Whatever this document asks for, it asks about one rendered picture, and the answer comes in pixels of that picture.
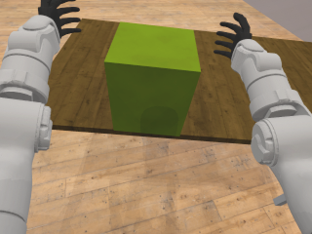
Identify left robot hand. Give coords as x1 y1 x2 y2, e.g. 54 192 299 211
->
38 0 82 39

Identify robot left upper arm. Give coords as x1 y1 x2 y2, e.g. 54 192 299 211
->
0 97 53 234

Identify right robot forearm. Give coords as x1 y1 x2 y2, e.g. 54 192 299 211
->
230 39 312 122

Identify table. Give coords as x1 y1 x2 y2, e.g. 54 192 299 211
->
45 19 312 206

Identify robot right upper arm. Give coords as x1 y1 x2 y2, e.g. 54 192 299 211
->
251 115 312 234

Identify right robot hand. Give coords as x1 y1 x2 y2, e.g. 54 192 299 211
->
214 12 253 59

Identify carton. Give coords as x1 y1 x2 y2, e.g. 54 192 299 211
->
104 21 201 137

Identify left robot forearm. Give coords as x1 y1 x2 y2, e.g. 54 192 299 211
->
0 15 60 105

